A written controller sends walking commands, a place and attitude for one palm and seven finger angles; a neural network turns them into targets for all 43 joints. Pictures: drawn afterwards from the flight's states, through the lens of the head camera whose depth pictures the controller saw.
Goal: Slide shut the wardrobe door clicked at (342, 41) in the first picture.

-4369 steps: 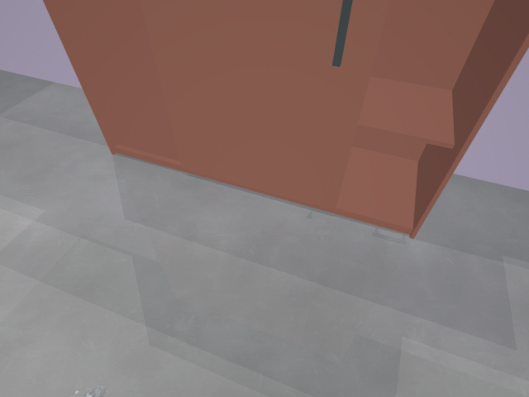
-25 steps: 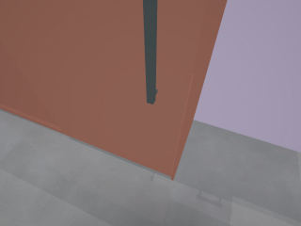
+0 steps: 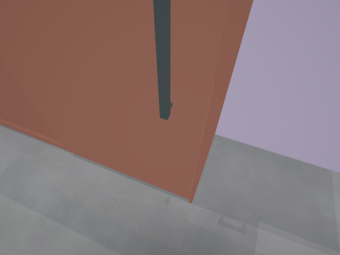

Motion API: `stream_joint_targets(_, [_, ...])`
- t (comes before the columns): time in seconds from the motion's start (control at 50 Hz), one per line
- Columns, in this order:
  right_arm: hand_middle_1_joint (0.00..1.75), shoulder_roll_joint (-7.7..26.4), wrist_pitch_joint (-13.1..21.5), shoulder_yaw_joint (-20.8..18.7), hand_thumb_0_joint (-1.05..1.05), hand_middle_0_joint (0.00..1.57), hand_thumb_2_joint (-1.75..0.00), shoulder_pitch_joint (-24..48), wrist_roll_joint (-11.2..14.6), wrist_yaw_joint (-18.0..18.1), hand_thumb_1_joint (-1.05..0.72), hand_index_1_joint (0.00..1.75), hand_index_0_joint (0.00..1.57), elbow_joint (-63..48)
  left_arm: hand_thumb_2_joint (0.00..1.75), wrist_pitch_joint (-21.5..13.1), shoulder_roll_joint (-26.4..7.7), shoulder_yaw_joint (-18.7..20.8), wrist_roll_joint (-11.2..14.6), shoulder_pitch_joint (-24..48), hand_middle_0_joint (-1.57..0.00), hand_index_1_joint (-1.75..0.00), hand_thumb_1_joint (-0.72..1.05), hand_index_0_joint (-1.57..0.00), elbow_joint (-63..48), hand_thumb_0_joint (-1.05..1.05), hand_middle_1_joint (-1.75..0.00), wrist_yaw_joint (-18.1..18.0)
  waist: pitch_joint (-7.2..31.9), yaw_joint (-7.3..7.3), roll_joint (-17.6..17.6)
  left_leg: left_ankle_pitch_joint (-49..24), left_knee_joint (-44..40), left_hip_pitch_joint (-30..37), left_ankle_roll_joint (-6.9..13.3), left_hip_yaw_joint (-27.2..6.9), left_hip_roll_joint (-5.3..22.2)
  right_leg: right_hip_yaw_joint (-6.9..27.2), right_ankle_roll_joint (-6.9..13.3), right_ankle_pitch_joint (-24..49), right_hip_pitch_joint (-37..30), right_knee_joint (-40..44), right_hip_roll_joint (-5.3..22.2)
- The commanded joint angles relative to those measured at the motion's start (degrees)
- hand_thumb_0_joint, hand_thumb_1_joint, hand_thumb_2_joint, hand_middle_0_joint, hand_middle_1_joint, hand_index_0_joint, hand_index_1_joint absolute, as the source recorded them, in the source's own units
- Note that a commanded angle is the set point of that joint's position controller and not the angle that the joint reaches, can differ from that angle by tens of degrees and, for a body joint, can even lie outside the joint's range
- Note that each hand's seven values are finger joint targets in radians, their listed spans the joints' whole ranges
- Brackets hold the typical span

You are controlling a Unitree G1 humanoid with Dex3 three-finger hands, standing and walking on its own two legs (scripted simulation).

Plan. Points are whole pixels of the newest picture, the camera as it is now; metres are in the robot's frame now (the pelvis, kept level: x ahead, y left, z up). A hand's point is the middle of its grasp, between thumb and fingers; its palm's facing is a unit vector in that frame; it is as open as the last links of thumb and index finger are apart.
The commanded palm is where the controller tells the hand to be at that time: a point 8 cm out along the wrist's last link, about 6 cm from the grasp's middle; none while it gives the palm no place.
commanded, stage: look to check the result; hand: left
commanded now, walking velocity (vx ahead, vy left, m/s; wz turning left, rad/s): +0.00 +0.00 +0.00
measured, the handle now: (167, 66) +0.51 +0.04 +0.17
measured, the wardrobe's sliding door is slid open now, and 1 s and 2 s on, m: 0.01 0.01 0.01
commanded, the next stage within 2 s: walk to a spot facing it in 0.44 s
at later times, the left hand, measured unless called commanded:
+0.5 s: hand out of the picture +0.01 +0.16 -0.18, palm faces +0.02 -0.98 -0.18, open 7.4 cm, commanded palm none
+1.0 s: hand out of the picture +0.03 +0.21 -0.19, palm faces +0.23 -0.94 -0.24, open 7.4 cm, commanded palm none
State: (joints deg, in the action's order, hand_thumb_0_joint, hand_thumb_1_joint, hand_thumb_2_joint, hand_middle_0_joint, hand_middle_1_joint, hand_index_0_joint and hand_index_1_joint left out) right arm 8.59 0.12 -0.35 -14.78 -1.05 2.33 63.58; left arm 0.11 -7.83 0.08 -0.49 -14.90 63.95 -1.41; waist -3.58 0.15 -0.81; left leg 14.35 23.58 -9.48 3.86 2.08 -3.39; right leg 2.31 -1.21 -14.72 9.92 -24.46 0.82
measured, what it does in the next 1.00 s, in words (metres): stands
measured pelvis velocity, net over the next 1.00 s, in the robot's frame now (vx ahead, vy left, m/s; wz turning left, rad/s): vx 0.00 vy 0.00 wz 0.21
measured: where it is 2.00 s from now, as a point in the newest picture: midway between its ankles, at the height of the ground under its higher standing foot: outside the picture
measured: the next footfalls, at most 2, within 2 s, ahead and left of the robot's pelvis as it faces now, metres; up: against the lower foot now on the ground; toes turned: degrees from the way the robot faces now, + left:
right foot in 1.46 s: +0.10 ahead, -0.15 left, +0.00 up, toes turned +37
left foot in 1.76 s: +0.02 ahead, +0.11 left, +0.00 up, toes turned +45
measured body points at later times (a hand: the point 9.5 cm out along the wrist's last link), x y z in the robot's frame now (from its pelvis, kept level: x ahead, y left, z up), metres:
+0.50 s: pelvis +0.01 -0.01 +0.00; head +0.05 -0.01 +0.45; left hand +0.01 +0.21 -0.16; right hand +0.01 -0.23 -0.16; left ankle -0.02 +0.08 -0.74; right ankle -0.02 -0.14 -0.74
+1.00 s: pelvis +0.00 +0.00 -0.02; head +0.06 +0.01 +0.42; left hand +0.02 +0.25 -0.17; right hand +0.08 -0.24 -0.17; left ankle -0.02 +0.07 -0.74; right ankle -0.02 -0.14 -0.74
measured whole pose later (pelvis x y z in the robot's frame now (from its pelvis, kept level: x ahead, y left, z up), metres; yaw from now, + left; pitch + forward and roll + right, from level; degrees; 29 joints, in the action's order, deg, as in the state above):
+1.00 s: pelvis +0.00 +0.00 -0.02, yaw +12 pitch +1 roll -1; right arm 10.5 -3.0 -4.1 -12.9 -1.5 0.8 55.6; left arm 1.7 -11.0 4.3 -1.1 -9.6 54.0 -1.9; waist -6.5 1.6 -0.9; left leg 22.7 42.9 -21.4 1.1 0.6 -2.7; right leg -9.0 -1.0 -23.5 13.9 -37.1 4.3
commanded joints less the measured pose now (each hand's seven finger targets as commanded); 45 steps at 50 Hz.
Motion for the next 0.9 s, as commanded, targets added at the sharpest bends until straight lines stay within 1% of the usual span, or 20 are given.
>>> stream_joint_targets(0.0, [0.3,4.66,1.01,-0.99,0.0,0.2,-0.9,-4.15,0.19,0.21,-0.9,0.3,0.2,-1.4,0.9,-1.03,-5.81,1.27,-0.19,-4.22,-0.2,-0.3,0.9,-0.2,-1.17,0.0,-0.3,-0.6,1.92,0.08,1.18,-14.08,-3.49,2.49,-0.05,-6.94,7.9,2.57,3.88,10.94,0.98,3.16,3.83])
stream_joint_targets(0.12, [0.3,4.55,0.85,-0.98,0.0,0.2,-0.9,-3.93,0.13,0.25,-0.9,0.3,0.2,-0.95,0.9,-1.02,-5.72,1.19,-0.11,-3.82,-0.2,-0.3,0.9,-0.2,-0.92,0.0,-0.3,-0.66,0.82,0.32,0.85,-14.06,-3.62,2.38,-0.4,-6.82,7.78,2.98,3.91,11.6,1.0,3.5,3.87])
stream_joint_targets(0.16, [0.3,4.64,0.95,-0.92,0.0,0.2,-0.9,-4.08,0.1,0.29,-0.9,0.3,0.2,-0.83,0.9,-1.06,-5.91,1.24,-0.06,-3.88,-0.2,-0.3,0.9,-0.2,-1.01,0.0,-0.3,-0.65,1.88,0.21,0.63,-15.59,-3.32,2.99,-0.38,-6.66,7.89,2.81,3.93,12.96,0.29,3.17,3.94])
stream_joint_targets(0.22, [0.3,4.52,0.86,-1.0,0.0,0.2,-0.9,-4.01,0.15,0.29,-0.9,0.3,0.2,-0.7,0.9,-1.09,-5.83,1.23,-0.07,-3.78,-0.2,-0.3,0.9,-0.2,-0.88,0.0,-0.3,-0.72,1.09,0.31,1.88,-14.71,-3.49,2.67,-0.48,-6.71,7.91,2.7,3.85,12.58,0.31,3.69,3.97])
stream_joint_targets(0.24, [0.3,4.53,0.87,-1.02,0.0,0.2,-0.9,-3.97,0.09,0.29,-0.9,0.3,0.2,-0.63,0.9,-1.07,-5.76,1.22,-0.03,-3.9,-0.2,-0.3,0.9,-0.2,-0.94,0.0,-0.3,-0.7,1.23,0.22,0.94,-14.96,-3.53,2.98,-0.43,-6.7,7.88,2.8,3.85,12.51,0.42,3.65,3.96])
stream_joint_targets(0.28, [0.3,4.47,0.87,-0.94,0.0,0.2,-0.9,-3.78,0.11,0.3,-0.9,0.3,0.2,-0.44,0.9,-1.08,-5.87,1.22,-0.01,-4.01,-0.2,-0.3,0.9,-0.2,-0.87,0.0,-0.3,-0.66,0.96,0.19,0.72,-15.04,-3.66,2.96,-0.5,-6.66,7.94,2.85,3.89,12.66,0.38,3.82,3.99])
stream_joint_targets(0.3, [0.3,4.39,0.82,-0.99,0.0,0.2,-0.9,-3.76,0.23,0.29,-0.9,0.3,0.2,-0.58,0.9,-1.23,-5.87,1.2,-0.03,-4.44,-0.2,-0.3,0.9,-0.2,-0.85,0.0,-0.3,-0.75,1.08,0.04,1.99,-14.87,-3.35,3.25,-0.44,-6.5,7.95,2.77,3.91,13.1,0.17,4.25,3.94])
stream_joint_targets(0.38, [0.3,4.56,0.85,-0.92,0.0,0.2,-0.9,-3.65,0.13,0.32,-0.9,0.3,0.2,-0.26,0.9,-1.2,-6.16,1.21,0.05,-3.92,-0.2,-0.3,0.9,-0.2,-0.91,0.0,-0.3,-0.72,1.36,0.23,0.25,-15.73,-3.46,3.47,-0.71,-6.32,7.97,3.02,3.94,14.43,-0.36,3.98,4.08])
stream_joint_targets(0.4, [0.3,4.35,0.77,-0.98,0.0,0.2,-0.9,-3.6,0.21,0.32,-0.9,0.3,0.2,-0.48,0.9,-1.29,-6.04,1.18,0.02,-4.22,-0.2,-0.3,0.9,-0.2,-0.96,0.0,-0.3,-0.79,0.85,0.11,1.65,-14.83,-3.43,3.43,-0.61,-6.36,7.94,2.83,3.87,13.77,-0.14,4.46,3.88])
stream_joint_targets(0.46, [0.3,4.67,0.76,-1.01,0.0,0.2,-0.9,-3.48,0.12,0.28,-0.9,0.3,0.2,-0.26,0.9,-1.21,-6.13,1.14,0.02,-3.73,-0.2,-0.3,0.9,-0.2,-0.94,0.0,-0.3,-0.7,0.48,0.31,1.01,-14.78,-3.73,3.14,-0.73,-6.37,7.96,3.11,3.81,13.8,-0.04,4.44,4.0])
stream_joint_targets(0.5, [0.3,4.58,0.8,-1.02,0.0,0.2,-0.9,-3.48,0.24,0.29,-0.9,0.3,0.2,-0.25,0.9,-1.36,-6.26,1.12,0.06,-4.3,-0.2,-0.3,0.9,-0.2,-1.01,0.0,-0.3,-0.77,1.13,0.05,2.12,-14.75,-3.55,3.61,-0.68,-6.2,8.03,2.92,3.76,14.19,-0.59,4.74,3.99])
stream_joint_targets(0.54, [0.3,4.56,0.76,-1.06,0.0,0.2,-0.9,-3.26,0.16,0.24,-0.9,0.3,0.2,-0.14,0.9,-1.28,-6.3,1.12,0.08,-3.91,-0.2,-0.3,0.9,-0.2,-0.98,0.0,-0.3,-0.7,0.5,0.23,1.1,-14.06,-3.86,3.14,-0.8,-6.35,7.87,3.33,3.79,13.78,-0.31,4.86,4.06])
stream_joint_targets(0.62, [0.3,4.9,0.28,-1.6,0.0,0.2,-0.9,-3.26,0.13,0.11,-0.9,0.3,0.2,-1.38,0.9,-0.78,-7.26,2.19,0.07,-3.4,-0.2,-0.3,0.9,-0.2,-2.6,0.0,-0.3,-0.9,1.25,0.16,0.45,-16.87,-0.81,-0.03,-0.73,-7.4,7.43,1.2,3.58,15.43,-1.66,0.88,4.83])
stream_joint_targets(0.68, [0.3,6.33,-0.27,-2.47,0.0,0.2,-0.9,-2.54,-0.01,0.05,-0.9,0.3,0.2,-3.18,0.9,-0.16,-8.24,3.44,-0.03,-2.25,-0.2,-0.3,0.9,-0.2,-4.68,0.0,-0.3,-0.92,2.13,-0.05,-1.42,-18.04,0.71,-3.09,0.1,-10.43,8.29,-0.89,3.41,13.27,-1.15,-3.51,4.92])
stream_joint_targets(0.74, [0.3,7.23,-0.68,-3.32,0.0,0.2,-0.9,-2.13,-0.16,-0.09,-0.9,0.3,0.2,-5.1,0.9,0.11,-8.79,4.38,-0.26,-1.3,-0.2,-0.3,0.9,-0.2,-6.88,0.0,-0.3,-0.99,2.96,-0.21,-1.4,-17.45,2.02,-6.76,1.13,-14.34,9.18,-1.85,3.23,9.97,-1.33,-5.84,4.9])
stream_joint_targets(0.78, [0.3,7.64,-0.85,-3.83,0.0,0.2,-0.9,-1.78,-0.3,-0.19,-0.9,0.3,0.2,-6.66,0.9,0.22,-9.1,5.01,-0.34,-1.01,-0.2,-0.3,0.9,-0.2,-8.16,0.0,-0.3,-1.06,3.79,-0.3,-1.88,-17.5,3.5,-8.93,1.28,-15.95,8.91,-1.83,3.6,9.48,-2.03,-7.18,5.64])
stream_joint_targets(0.8, [0.3,7.55,-1.05,-4.03,0.0,0.2,-0.9,-1.39,-0.3,-0.24,-0.9,0.3,0.2,-7.55,0.9,0.33,-9.38,5.2,-0.45,-0.79,-0.2,-0.3,0.9,-0.2,-8.82,0.0,-0.3,-1.17,3.08,-0.49,-0.25,-15.97,4.52,-10.69,1.25,-16.43,8.41,-1.77,4.03,8.56,-2.2,-6.92,6.05])
stream_joint_targets(0.82, [0.3,7.73,-1.14,-4.26,0.0,0.2,-0.9,-1.17,-0.38,-0.42,-0.9,0.3,0.2,-8.33,0.9,0.43,-9.87,5.53,-0.52,-0.55,-0.2,-0.3,0.9,-0.2,-9.43,0.0,-0.3,-1.16,3.52,-0.47,0.37,-14.04,5.9,-12.58,0.87,-16.31,7.51,-0.78,4.81,8.19,-2.89,-6.64,7.43])
stream_joint_targets(0.84, [0.3,7.42,-1.23,-4.35,0.0,0.2,-0.9,-0.86,-0.4,-0.62,-0.9,0.3,0.2,-9.17,0.9,0.4,-10.48,5.81,-0.58,-0.56,-0.2,-0.3,0.9,-0.2,-10.01,0.0,-0.3,-1.18,4.19,-0.76,2.57,-12.9,8.58,-14.91,0.11,-14.32,6.02,0.44,5.94,9.47,-4.94,-5.51,9.59])
stream_joint_targets(0.88, [0.3,6.62,-1.4,-4.85,0.0,0.2,-0.9,-0.84,-0.41,-0.92,-0.9,0.3,0.2,-10.64,0.9,0.37,-11.94,6.48,-0.63,0.33,-0.2,-0.3,0.9,-0.2,-11.28,0.0,-0.3,-1.34,6.59,-0.55,7.94,-7.58,17.61,-16.12,-1.95,-7.19,3.46,3.84,9.62,13.69,-6.84,-2.89,16.99])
